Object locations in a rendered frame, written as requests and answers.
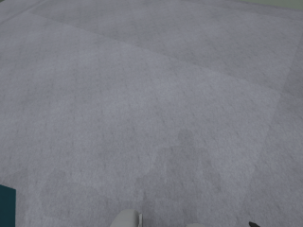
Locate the left robot thigh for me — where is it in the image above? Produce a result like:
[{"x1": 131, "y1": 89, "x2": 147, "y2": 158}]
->
[{"x1": 110, "y1": 209, "x2": 143, "y2": 227}]

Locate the carton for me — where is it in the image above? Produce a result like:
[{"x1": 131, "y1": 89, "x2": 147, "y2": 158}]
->
[{"x1": 0, "y1": 184, "x2": 16, "y2": 227}]

